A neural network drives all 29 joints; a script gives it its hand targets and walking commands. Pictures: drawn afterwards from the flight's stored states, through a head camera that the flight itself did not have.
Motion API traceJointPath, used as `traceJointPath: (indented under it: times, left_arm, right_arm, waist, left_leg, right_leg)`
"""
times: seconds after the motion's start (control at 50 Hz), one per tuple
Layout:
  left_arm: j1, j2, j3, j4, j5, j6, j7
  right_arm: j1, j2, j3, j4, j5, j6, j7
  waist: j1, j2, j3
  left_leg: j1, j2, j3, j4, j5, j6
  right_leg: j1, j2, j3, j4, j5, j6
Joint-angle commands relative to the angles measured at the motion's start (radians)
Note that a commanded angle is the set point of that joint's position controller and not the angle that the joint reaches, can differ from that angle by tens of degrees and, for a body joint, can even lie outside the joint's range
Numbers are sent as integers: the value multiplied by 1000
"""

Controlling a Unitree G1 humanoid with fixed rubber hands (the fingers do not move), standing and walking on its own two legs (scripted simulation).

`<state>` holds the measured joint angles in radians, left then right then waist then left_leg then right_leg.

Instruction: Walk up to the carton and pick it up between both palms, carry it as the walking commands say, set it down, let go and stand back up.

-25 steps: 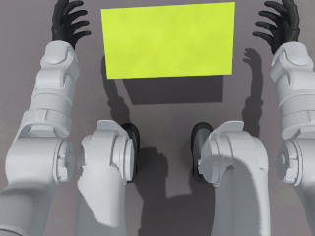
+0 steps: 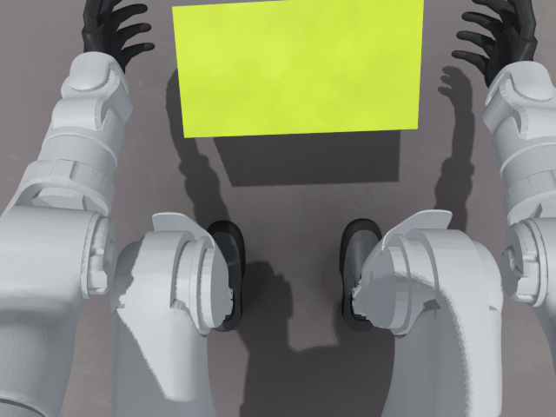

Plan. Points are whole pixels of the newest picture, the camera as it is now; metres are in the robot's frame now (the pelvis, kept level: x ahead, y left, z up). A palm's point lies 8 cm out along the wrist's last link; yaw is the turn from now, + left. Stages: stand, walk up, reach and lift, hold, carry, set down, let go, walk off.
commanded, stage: reach and lift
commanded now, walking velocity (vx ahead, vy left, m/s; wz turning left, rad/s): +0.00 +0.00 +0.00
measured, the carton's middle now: (296, 79) +0.48 -0.01 -0.26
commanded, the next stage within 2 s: none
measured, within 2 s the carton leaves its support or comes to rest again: leaves its support in 1.62 s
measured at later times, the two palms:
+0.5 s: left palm (135, 46) +0.51 +0.18 -0.17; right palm (481, 52) +0.49 -0.22 -0.18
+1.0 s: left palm (138, 49) +0.51 +0.17 -0.18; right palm (460, 46) +0.50 -0.20 -0.18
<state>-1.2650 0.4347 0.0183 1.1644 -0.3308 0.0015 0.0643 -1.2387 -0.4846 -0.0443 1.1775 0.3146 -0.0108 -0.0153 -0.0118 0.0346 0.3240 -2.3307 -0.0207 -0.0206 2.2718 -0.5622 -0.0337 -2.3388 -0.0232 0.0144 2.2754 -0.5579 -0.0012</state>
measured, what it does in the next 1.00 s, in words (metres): stands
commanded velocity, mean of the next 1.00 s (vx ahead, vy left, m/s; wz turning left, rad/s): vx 0.00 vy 0.00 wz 0.00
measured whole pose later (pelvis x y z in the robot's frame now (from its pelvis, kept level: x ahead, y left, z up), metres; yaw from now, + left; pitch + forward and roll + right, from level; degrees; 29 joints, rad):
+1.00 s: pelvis -0.01 +0.01 +0.01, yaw +0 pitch +38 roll +0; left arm -1.40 0.34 -0.08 1.32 -0.39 -0.10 0.17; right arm -1.42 -0.38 0.06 1.36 0.36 -0.09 -0.09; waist -0.01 0.04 0.32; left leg -2.34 -0.02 0.00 2.20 -0.52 -0.01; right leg -2.34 -0.02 0.03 2.20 -0.53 0.02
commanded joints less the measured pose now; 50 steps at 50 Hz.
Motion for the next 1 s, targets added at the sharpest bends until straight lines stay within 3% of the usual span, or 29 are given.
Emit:
traceJointPath:
  times: [0.0,0.02,0.08,0.16,0.2,0.24,0.28,0.32,0.36,0.42,0.46,0.56,0.64,0.7,0.72,0.8,0.82,0.84,0.86,0.88,0.96,0.98]
  left_arm:
    - [-151,-13,32,-96,-8,-40,12]
    - [-167,-31,15,-84,-20,-39,8]
    - [-195,-50,-8,-76,-35,-38,6]
    - [-227,-71,-35,-64,-41,-40,11]
    - [-235,-94,-44,-51,-38,-45,10]
    - [-244,-91,-30,-34,-34,-47,18]
    - [-224,-80,-17,-16,-13,-57,26]
    - [-221,-97,-19,3,-14,-60,30]
    - [-201,-105,-23,37,-8,-66,36]
    - [-200,-133,-42,14,1,-79,41]
    - [-196,-161,-48,29,-5,-85,40]
    - [-238,-225,-104,3,-30,-95,37]
    - [-262,-251,-110,-5,-25,-101,39]
    - [-270,-277,-120,22,-27,-102,36]
    - [-297,-309,-147,-7,-34,-104,31]
    - [-341,-406,-177,-2,-42,-109,12]
    - [-341,-439,-184,11,-30,-108,5]
    - [-368,-472,-182,-3,-32,-107,-3]
    - [-410,-518,-203,-10,-40,-106,-15]
    - [-442,-555,-209,-24,-38,-103,-22]
    - [-499,-683,-216,-41,-24,-98,-55]
    - [-535,-685,-217,-69,-25,-92,-61]
  right_arm:
    - [-230,-53,-6,-105,21,-33,-8]
    - [-254,-49,-6,-111,17,-35,-9]
    - [-296,-31,10,-118,31,-36,-9]
    - [-292,-30,7,-57,28,-35,-12]
    - [-287,21,33,-33,30,-38,-9]
    - [-311,8,35,-35,33,-46,-11]
    - [-298,23,30,-35,29,-52,-15]
    - [-303,33,37,-13,24,-56,-21]
    - [-283,38,36,17,20,-59,-23]
    - [-279,64,40,10,13,-74,-30]
    - [-273,80,65,3,15,-83,-34]
    - [-296,121,76,-3,24,-92,-38]
    - [-321,152,102,6,34,-95,-36]
    - [-309,173,99,45,20,-97,-39]
    - [-299,184,95,52,19,-101,-39]
    - [-373,279,142,23,26,-109,-18]
    - [-390,342,160,29,33,-104,-9]
    - [-419,368,170,8,33,-106,1]
    - [-445,401,169,3,27,-105,10]
    - [-475,449,191,11,39,-99,21]
    - [-530,570,187,-28,17,-94,55]
    - [-527,578,181,-4,7,-88,61]
  waist:
    - [-17,-40,-1025]
    - [-37,-56,-1017]
    - [-39,-66,-1013]
    - [-54,-15,-989]
    - [-42,-7,-967]
    - [-36,-40,-977]
    - [-14,-24,-980]
    - [-17,-45,-985]
    - [-21,-17,-979]
    - [-25,-21,-1005]
    - [-34,-43,-1022]
    - [-55,-14,-1040]
    - [-42,-7,-1040]
    - [-62,-13,-1032]
    - [-92,15,-1023]
    - [-77,-3,-1028]
    - [-52,9,-1003]
    - [-68,-17,-1016]
    - [-72,12,-1009]
    - [-67,-15,-1016]
    - [-69,0,-992]
    - [-83,-16,-978]
  left_leg:
    - [450,19,39,-162,318,-3]
    - [438,21,39,-171,290,-2]
    - [437,22,29,-189,267,4]
    - [453,21,23,-204,248,-1]
    - [436,16,26,-208,243,-2]
    - [435,17,22,-212,245,3]
    - [432,10,26,-209,275,0]
    - [438,6,19,-212,285,3]
    - [450,6,20,-217,279,0]
    - [456,-4,14,-222,318,1]
    - [439,-8,19,-207,337,-2]
    - [458,-12,3,-221,347,0]
    - [466,-18,5,-226,349,0]
    - [453,-23,5,-229,333,-4]
    - [456,-26,8,-231,319,-7]
    - [474,-37,0,-230,313,-1]
    - [468,-41,6,-236,315,3]
    - [474,-43,-4,-231,302,5]
    - [486,-47,-1,-234,312,4]
    - [472,-47,0,-230,304,7]
    - [449,-65,18,-229,274,11]
    - [424,-64,21,-226,263,12]
  right_leg:
    - [539,-3,7,-196,337,22]
    - [536,-5,2,-210,313,22]
    - [526,-7,-1,-218,297,21]
    - [479,-6,-4,-222,268,11]
    - [481,-4,4,-234,264,7]
    - [488,-5,3,-232,262,13]
    - [479,8,6,-235,286,16]
    - [478,5,4,-234,298,18]
    - [474,7,6,-243,286,16]
    - [488,23,6,-244,327,16]
    - [515,26,9,-244,351,19]
    - [498,31,5,-240,362,11]
    - [495,38,9,-246,362,10]
    - [510,34,4,-246,354,12]
    - [495,41,6,-255,340,5]
    - [467,46,-6,-245,316,5]
    - [474,52,1,-249,316,5]
    - [465,52,-3,-248,308,4]
    - [447,57,-7,-242,302,-1]
    - [466,54,-5,-242,317,-2]
    - [448,68,-14,-238,286,-5]
    - [439,72,-16,-238,297,-9]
